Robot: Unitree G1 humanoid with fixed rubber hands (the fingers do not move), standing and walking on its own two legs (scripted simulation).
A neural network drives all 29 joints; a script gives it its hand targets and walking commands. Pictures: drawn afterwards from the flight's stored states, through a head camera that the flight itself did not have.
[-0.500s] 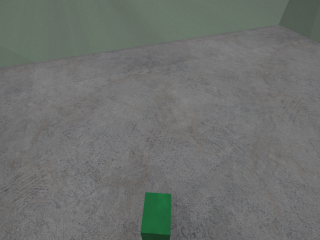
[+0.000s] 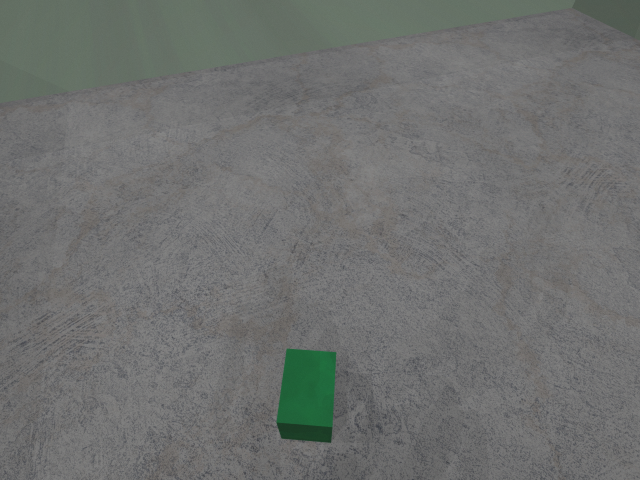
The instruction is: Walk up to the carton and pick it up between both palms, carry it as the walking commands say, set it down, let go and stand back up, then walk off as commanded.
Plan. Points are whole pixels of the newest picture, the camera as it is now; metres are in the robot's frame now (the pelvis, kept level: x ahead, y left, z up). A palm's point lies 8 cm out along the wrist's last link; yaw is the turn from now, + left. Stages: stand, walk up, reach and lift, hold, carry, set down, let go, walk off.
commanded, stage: walk up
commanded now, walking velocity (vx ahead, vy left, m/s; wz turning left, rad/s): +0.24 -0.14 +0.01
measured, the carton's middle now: (308, 395) +0.45 +0.04 -0.69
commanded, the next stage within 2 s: none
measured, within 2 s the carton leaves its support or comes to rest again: neither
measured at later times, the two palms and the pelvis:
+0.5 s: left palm out of the picture +0.15 +0.20 -0.13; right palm out of the picture +0.10 -0.26 -0.15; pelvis +0.10 -0.03 -0.01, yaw +0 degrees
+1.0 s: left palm out of the picture +0.12 +0.21 -0.15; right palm out of the picture +0.09 -0.25 -0.16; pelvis +0.07 -0.02 -0.01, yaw +0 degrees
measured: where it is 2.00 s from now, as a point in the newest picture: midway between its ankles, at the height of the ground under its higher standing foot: outside the picture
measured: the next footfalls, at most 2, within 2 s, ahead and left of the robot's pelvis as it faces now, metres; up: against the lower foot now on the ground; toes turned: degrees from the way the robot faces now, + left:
left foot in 0.06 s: -0.03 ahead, +0.12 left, +0.00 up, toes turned +3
right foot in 0.34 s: +0.16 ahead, -0.14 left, +0.00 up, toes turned -5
